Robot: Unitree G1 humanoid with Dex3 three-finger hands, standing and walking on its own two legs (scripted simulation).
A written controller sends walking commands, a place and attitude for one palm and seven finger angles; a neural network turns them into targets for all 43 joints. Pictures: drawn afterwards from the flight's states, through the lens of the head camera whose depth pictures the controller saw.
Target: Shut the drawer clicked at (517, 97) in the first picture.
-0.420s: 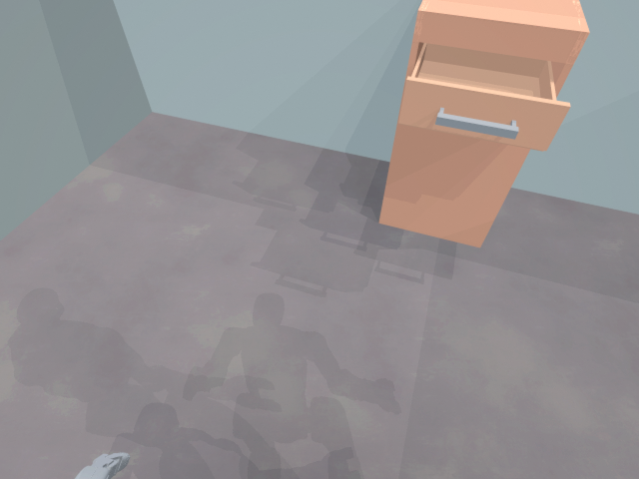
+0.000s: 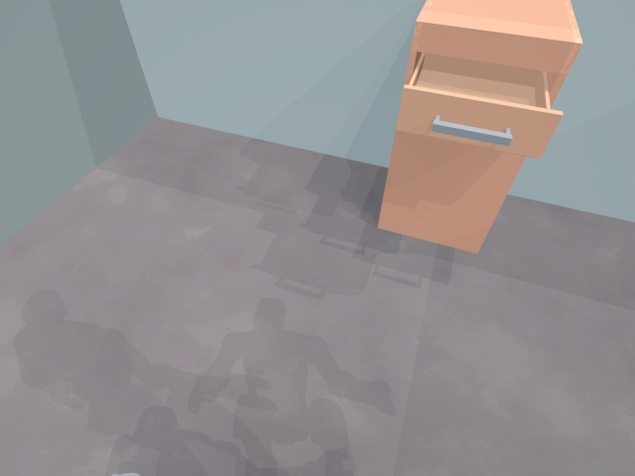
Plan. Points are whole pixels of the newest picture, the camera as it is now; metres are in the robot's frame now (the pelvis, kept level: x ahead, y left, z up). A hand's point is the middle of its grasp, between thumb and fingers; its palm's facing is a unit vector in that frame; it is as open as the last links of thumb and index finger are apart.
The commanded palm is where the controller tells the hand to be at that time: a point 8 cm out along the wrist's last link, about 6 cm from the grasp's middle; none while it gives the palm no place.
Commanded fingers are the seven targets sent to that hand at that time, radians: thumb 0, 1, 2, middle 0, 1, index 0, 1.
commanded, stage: stand and wait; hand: left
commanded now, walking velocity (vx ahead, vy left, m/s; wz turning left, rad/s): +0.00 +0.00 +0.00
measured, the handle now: (471, 128) +0.95 -0.34 -0.06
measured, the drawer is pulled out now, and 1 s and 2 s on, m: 0.23 0.23 0.23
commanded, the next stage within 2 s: look at it before walking up in 0.68 s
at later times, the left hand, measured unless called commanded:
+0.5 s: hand out of the picture +0.06 +0.23 -0.15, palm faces -0.03 -0.94 -0.35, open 7.4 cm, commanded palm none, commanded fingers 0.00 0.90 0.90 -0.20 -0.30 -0.20 -0.30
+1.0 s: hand out of the picture +0.05 +0.23 -0.15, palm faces -0.03 -0.94 -0.33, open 7.4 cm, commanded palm none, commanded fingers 0.00 0.90 0.90 -0.20 -0.30 -0.20 -0.30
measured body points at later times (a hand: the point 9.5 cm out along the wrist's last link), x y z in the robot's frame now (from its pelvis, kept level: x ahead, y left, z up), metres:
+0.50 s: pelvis -0.02 -0.01 +0.00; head -0.02 -0.02 +0.45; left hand +0.06 +0.28 -0.12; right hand +0.05 -0.31 -0.13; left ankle -0.02 +0.12 -0.74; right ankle -0.02 -0.12 -0.74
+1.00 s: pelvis -0.02 -0.01 +0.00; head -0.02 -0.02 +0.45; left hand +0.05 +0.28 -0.13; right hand +0.04 -0.31 -0.13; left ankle -0.02 +0.12 -0.74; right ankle -0.02 -0.12 -0.74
